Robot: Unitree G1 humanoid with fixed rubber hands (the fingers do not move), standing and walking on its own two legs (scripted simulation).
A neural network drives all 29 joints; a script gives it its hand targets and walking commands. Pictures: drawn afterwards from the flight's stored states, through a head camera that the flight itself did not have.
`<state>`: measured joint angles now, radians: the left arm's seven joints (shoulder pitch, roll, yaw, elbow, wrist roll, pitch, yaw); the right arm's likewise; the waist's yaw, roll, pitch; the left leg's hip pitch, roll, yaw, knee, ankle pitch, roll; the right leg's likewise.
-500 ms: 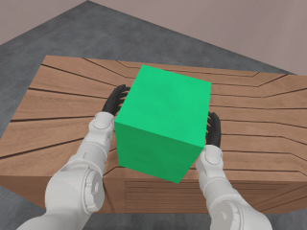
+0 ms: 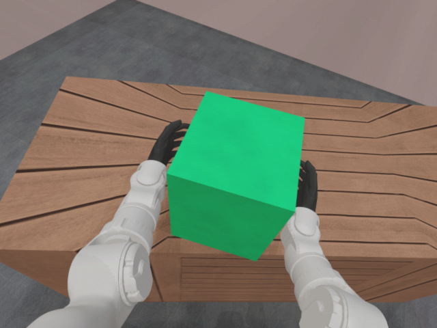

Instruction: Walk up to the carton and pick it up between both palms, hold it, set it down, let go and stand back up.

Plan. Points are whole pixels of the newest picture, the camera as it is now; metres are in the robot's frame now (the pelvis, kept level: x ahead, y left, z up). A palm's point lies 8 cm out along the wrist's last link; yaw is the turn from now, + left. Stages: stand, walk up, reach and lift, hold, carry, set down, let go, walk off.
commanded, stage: reach and lift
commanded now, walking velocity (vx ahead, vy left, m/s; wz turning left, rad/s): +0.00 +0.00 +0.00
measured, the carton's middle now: (232, 180) +0.41 -0.04 -0.01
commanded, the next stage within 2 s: none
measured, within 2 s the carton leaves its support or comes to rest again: leaves its support in 0.34 s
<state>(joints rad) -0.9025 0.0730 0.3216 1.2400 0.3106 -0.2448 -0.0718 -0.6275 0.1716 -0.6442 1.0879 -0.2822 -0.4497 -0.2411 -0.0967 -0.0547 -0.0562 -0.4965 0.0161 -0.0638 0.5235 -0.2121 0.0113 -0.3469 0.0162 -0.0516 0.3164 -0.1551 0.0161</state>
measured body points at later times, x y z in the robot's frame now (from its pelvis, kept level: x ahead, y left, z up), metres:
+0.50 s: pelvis -0.01 +0.00 +0.00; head +0.05 +0.04 +0.45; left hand +0.45 +0.10 +0.06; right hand +0.35 -0.18 +0.03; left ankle +0.02 +0.10 -0.74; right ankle -0.01 -0.14 -0.74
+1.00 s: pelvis -0.01 +0.00 +0.00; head +0.00 +0.03 +0.45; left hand +0.43 +0.10 +0.12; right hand +0.36 -0.18 +0.08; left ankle +0.02 +0.10 -0.74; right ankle -0.01 -0.14 -0.74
